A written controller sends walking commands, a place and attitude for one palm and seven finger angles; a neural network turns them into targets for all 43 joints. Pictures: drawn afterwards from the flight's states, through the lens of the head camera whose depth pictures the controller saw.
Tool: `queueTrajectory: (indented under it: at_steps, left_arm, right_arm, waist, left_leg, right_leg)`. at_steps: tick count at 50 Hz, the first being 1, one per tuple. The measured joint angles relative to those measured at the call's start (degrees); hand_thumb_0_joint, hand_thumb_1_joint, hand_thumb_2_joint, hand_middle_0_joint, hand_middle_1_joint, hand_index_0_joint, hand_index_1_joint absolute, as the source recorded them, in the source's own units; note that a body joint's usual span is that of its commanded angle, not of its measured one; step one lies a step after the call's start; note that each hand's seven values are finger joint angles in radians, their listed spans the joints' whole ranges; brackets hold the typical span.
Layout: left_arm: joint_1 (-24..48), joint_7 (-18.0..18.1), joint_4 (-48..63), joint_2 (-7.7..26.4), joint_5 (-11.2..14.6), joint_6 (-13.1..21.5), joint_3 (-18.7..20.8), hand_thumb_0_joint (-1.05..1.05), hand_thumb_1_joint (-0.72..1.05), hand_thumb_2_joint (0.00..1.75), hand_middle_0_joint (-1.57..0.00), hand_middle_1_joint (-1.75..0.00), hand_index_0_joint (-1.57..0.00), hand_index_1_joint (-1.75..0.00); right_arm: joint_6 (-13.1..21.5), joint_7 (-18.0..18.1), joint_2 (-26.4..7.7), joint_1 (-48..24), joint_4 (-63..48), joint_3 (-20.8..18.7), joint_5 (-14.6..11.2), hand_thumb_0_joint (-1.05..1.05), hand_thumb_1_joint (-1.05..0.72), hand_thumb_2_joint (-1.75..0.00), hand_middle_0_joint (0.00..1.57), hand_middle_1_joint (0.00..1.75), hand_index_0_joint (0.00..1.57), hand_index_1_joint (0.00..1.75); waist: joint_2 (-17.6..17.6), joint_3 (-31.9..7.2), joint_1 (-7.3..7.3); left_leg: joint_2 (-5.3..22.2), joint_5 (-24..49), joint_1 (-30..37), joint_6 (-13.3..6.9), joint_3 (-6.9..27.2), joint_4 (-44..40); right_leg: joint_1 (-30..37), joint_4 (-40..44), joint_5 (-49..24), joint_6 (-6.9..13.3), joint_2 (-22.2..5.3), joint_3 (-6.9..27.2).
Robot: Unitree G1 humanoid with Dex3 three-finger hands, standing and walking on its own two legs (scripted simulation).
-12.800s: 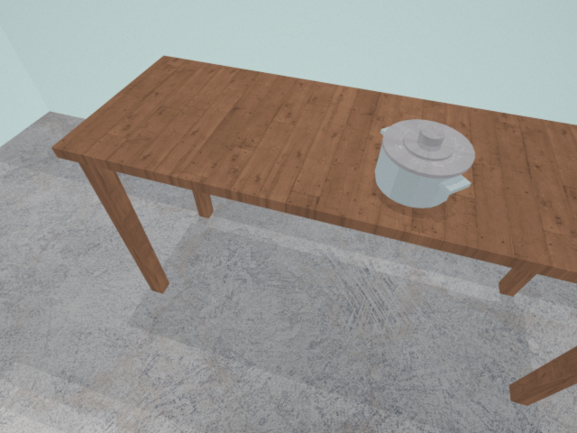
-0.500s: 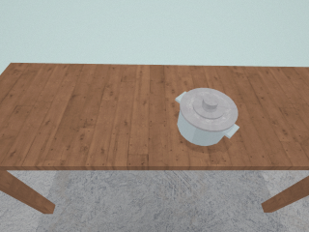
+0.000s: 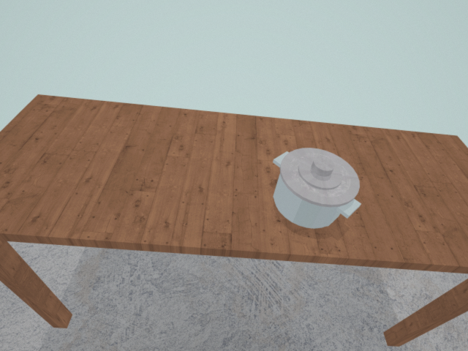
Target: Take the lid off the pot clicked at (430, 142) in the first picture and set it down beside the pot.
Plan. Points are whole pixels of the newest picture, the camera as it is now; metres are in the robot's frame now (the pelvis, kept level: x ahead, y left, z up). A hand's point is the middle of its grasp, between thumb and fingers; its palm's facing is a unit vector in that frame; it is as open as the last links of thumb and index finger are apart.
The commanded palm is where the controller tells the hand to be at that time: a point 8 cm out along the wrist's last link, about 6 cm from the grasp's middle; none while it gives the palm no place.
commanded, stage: look again from close up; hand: left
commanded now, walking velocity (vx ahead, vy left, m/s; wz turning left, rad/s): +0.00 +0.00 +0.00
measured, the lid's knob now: (322, 166) +0.49 -0.15 +0.07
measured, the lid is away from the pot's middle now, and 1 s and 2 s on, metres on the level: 0.00 0.00 0.00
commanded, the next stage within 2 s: shuffle to correct the standing spot in 0.82 s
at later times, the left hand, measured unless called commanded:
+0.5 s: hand out of the picture -0.05 +0.19 -0.19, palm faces +0.05 -0.99 -0.14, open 7.4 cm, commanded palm none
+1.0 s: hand out of the picture -0.06 +0.17 -0.18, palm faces +0.04 -0.99 -0.13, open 7.3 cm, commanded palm none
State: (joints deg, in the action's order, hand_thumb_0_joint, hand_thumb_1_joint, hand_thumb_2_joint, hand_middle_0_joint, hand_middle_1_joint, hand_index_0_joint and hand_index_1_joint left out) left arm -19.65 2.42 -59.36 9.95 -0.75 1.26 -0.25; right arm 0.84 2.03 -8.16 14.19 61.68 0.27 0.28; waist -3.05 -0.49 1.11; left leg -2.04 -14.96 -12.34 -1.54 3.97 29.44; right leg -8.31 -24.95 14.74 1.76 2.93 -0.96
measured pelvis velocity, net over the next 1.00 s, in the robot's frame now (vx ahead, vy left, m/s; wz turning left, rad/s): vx -0.02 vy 0.01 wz -0.01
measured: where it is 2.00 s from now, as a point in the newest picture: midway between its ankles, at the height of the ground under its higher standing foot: outside the picture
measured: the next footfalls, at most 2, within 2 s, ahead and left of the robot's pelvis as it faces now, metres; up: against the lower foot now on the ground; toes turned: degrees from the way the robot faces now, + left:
left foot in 1.98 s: +0.05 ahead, +0.01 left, +0.00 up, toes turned +7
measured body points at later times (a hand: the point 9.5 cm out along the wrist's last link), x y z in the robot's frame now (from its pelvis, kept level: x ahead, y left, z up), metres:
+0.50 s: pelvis -0.02 +0.03 +0.00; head -0.03 +0.06 +0.45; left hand -0.06 +0.24 -0.17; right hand -0.02 -0.20 -0.14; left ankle +0.01 +0.10 -0.74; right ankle -0.01 -0.10 -0.74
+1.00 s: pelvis -0.02 +0.01 +0.00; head -0.03 +0.04 +0.45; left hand -0.06 +0.22 -0.17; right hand -0.03 -0.20 -0.15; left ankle +0.01 +0.10 -0.74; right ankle -0.01 -0.10 -0.74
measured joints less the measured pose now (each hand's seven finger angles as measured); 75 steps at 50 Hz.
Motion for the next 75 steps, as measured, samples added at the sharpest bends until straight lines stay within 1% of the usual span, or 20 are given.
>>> queueTrajectory:
  at_steps: [13, 26, 37, 50, 60, 64, 70, 72, 75]
  left_arm:
    - [-1.90, -0.33, -0.55, 1.19, -0.12, -0.51, -0.05, 0.00, 0.91, 0.90, -0.20, -0.30, -0.20, -0.30]
    - [-2.90, -0.33, -2.14, -0.01, -0.26, -0.31, -0.49, 0.00, 0.91, 0.90, -0.20, -0.30, -0.20, -0.30]
    - [-3.03, -0.36, -2.79, -0.64, -0.29, -0.10, -0.53, 0.00, 0.91, 0.90, -0.20, -0.30, -0.20, -0.30]
    - [-2.58, -0.39, -3.32, -0.91, -0.06, 0.06, -0.63, 0.00, 0.91, 0.90, -0.20, -0.30, -0.20, -0.30]
    - [-2.46, -0.89, -3.43, -0.63, -0.29, -0.76, -0.27, 0.00, 0.91, 0.90, -0.20, -0.30, -0.20, -0.30]
    - [-2.56, -1.12, -3.03, -0.57, -0.42, -1.08, 0.04, 0.00, 0.91, 0.90, -0.20, -0.30, -0.20, -0.30]
    - [-2.70, -1.17, -2.03, -0.79, -0.39, -1.45, 0.47, 0.00, 0.91, 0.90, -0.20, -0.30, -0.20, -0.30]
    - [-2.59, -1.21, -1.73, -0.87, -0.35, -1.68, 0.61, 0.00, 0.91, 0.90, -0.20, -0.30, -0.20, -0.30]
    - [-2.17, -1.21, -1.13, -0.95, -0.34, -2.12, 0.92, 0.00, 0.91, 0.90, -0.20, -0.30, -0.20, -0.30]
  right_arm:
    - [-0.04, -0.76, 0.68, 3.04, 1.24, 0.63, -0.02, 0.01, -0.93, -0.90, 0.21, 0.30, 0.20, 0.30]
    - [0.24, -0.68, 1.45, 3.72, 2.64, 0.52, -0.25, 0.01, -0.93, -0.90, 0.21, 0.30, 0.20, 0.30]
    - [0.49, -0.57, 1.40, 3.46, 2.79, 0.30, -0.35, 0.01, -0.93, -0.90, 0.21, 0.30, 0.20, 0.30]
    - [0.55, -0.46, 1.72, 3.54, 3.41, 0.38, -0.35, 0.01, -0.93, -0.90, 0.20, 0.30, 0.20, 0.30]
    - [-0.08, -0.35, 3.01, 3.96, 3.92, -0.46, 0.02, 0.01, -0.92, -0.90, 0.21, 0.30, 0.20, 0.30]
    - [-0.26, -0.15, 3.00, 3.86, 3.71, -0.94, 0.14, 0.01, -0.91, -0.90, 0.21, 0.30, 0.20, 0.30]
    - [-0.51, 0.25, 2.28, 3.20, 3.21, -1.33, 0.29, 0.01, -0.91, -0.90, 0.21, 0.30, 0.20, 0.30]
    - [-0.58, 0.39, 2.06, 3.06, 3.05, -1.35, 0.29, 0.00, -0.91, -0.90, 0.21, 0.30, 0.20, 0.30]
    - [-0.73, 0.65, 1.83, 3.09, 2.92, -1.39, 0.27, 0.00, -0.91, -0.90, 0.20, 0.30, 0.20, 0.30]
  waist:
    - [-0.34, 0.81, 0.09]
    - [-0.40, 0.59, 0.46]
    - [-0.43, 0.55, 0.53]
    - [-0.08, 0.58, 0.26]
    - [-0.62, 0.21, -0.31]
    - [-0.21, 0.23, -0.45]
    - [0.83, 0.49, -0.62]
    - [0.99, 0.53, -0.73]
    - [1.05, 0.60, -1.12]
  left_leg:
    - [-1.48, 2.19, -0.94, -1.38, -0.51, -1.58]
    - [-2.41, 3.33, -0.67, -2.18, -0.92, -2.73]
    - [-2.39, 3.92, -0.84, -2.05, -1.13, -3.36]
    - [-1.69, 4.00, -0.87, -1.31, -1.24, -3.54]
    - [-0.71, 3.91, -1.07, 0.01, -1.01, -4.19]
    - [0.07, 3.28, -1.68, 0.92, -0.63, -3.46]
    - [2.08, 1.08, -3.02, 2.39, 0.13, -0.43]
    - [2.77, 0.07, -3.41, 2.31, 0.47, 0.91]
    - [4.04, -1.46, -4.38, 1.35, 0.25, 3.92]
  right_leg:
    - [-1.41, 0.35, -1.40, -1.38, -1.58, 0.38]
    - [-1.63, 0.39, -1.91, -2.15, -2.58, 0.74]
    - [-2.22, 0.24, -2.18, -2.07, -2.60, 0.96]
    - [-2.56, 0.09, -2.31, -1.41, -1.92, 1.11]
    - [-3.51, -0.63, -1.77, -0.07, -0.95, 0.93]
    - [-4.18, -1.45, -1.12, 0.90, -0.14, 0.54]
    - [-4.68, -2.49, -0.11, 2.89, 2.02, -0.22]
    - [-4.59, -2.74, 0.26, 3.59, 2.81, -0.55]
    - [-4.11, -2.96, 0.87, 4.51, 3.90, -1.49]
